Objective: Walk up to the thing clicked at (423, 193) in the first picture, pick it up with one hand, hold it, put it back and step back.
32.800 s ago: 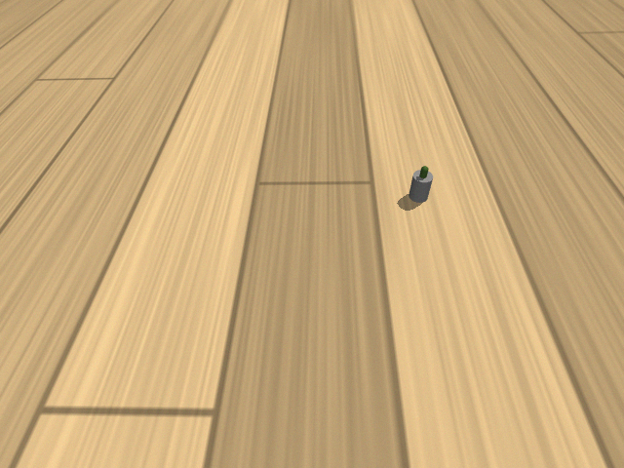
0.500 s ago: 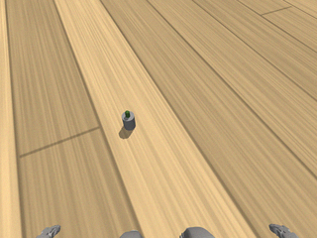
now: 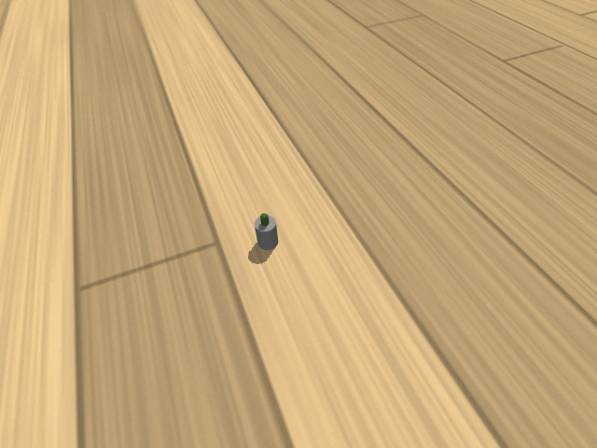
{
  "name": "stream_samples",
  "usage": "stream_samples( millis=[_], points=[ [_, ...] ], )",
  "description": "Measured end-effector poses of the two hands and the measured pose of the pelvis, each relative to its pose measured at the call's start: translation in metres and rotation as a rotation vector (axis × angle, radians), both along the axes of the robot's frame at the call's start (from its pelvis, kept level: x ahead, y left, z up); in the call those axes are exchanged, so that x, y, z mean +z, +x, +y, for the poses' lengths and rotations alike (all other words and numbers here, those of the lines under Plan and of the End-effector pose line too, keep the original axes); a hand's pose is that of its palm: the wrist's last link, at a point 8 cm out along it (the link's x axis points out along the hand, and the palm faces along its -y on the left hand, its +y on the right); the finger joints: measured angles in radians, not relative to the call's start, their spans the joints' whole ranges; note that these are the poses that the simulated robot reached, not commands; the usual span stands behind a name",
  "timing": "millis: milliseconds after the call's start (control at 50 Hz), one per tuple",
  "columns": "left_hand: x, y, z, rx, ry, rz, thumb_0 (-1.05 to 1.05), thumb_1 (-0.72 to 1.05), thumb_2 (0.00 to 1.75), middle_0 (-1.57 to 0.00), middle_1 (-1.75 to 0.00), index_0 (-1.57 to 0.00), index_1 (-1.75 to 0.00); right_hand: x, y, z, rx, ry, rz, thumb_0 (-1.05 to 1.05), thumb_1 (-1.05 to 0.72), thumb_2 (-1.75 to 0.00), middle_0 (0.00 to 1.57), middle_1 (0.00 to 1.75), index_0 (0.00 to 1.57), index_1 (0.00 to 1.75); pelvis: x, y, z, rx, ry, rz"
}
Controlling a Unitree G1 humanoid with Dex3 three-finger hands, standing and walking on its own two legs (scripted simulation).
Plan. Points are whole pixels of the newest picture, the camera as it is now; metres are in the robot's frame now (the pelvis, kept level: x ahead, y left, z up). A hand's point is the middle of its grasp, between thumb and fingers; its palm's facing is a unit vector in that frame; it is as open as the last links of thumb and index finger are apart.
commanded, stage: step back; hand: left
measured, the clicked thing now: (266, 228) +1.02 +0.20 -0.67
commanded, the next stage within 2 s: stand in 0.78 s
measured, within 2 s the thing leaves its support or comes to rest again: neither
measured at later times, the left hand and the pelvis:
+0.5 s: hand out of the picture +0.10 +0.27 -0.15, palm faces +0.01 -0.94 -0.35, open 7.4 cm; pelvis +0.03 +0.01 +0.00, yaw +0 degrees
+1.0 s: hand out of the picture +0.15 +0.26 -0.13, palm faces -0.03 -0.94 -0.34, open 7.4 cm; pelvis +0.04 +0.01 +0.02, yaw -1 degrees
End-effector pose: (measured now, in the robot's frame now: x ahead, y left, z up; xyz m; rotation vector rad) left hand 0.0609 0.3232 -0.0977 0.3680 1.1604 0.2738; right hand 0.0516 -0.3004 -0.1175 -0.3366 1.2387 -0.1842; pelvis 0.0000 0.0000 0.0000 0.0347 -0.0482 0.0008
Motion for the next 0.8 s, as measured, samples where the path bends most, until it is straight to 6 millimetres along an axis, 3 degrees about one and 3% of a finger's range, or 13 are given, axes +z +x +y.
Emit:
stream_samples(
  millis=[100,240,380,540,800],
  points=[
    [-0.005,-0.005,-0.008,-0.018,-0.042,0.025,0.0,0.9,0.9,-0.21,-0.3,-0.2,-0.3,0.009,-0.004,-0.001,-0.017,0.001,-0.039,0.01,-0.9,-0.9,0.21,0.3,0.2,0.3,0.004,0.0,-0.005,-0.014,-0.013,0.001],
    [-0.006,0.0,-0.032,-0.021,-0.055,-0.001,0.0,0.9,0.9,-0.21,-0.3,-0.21,-0.3,0.004,0.012,-0.018,-0.023,-0.002,-0.049,0.01,-0.9,-0.9,0.21,0.3,0.2,0.3,0.002,0.003,-0.015,-0.007,-0.053,-0.003],
    [-0.004,0.008,-0.026,-0.002,-0.065,-0.003,0.0,0.9,0.9,-0.21,-0.3,-0.21,-0.3,0.009,0.035,-0.016,0.012,-0.022,-0.048,0.01,-0.9,-0.9,0.21,0.3,0.2,0.3,0.005,0.014,-0.004,0.006,-0.04,0.013],
    [-0.013,0.04,-0.006,-0.015,-0.075,0.02,0.0,0.9,0.9,-0.21,-0.3,-0.21,-0.3,0.014,0.047,0.01,-0.011,-0.02,-0.04,0.01,-0.9,-0.9,0.21,0.3,0.2,0.3,0.006,0.033,0.011,-0.013,-0.035,0.018],
    [-0.001,0.09,-0.008,-0.06,-0.061,-0.027,0.0,0.9,0.9,-0.21,-0.3,-0.2,-0.3,0.014,0.093,0.025,-0.032,0.023,-0.098,0.01,-0.9,-0.9,0.21,0.3,0.2,0.3,0.012,0.049,0.015,-0.023,-0.04,0.021]
  ],
)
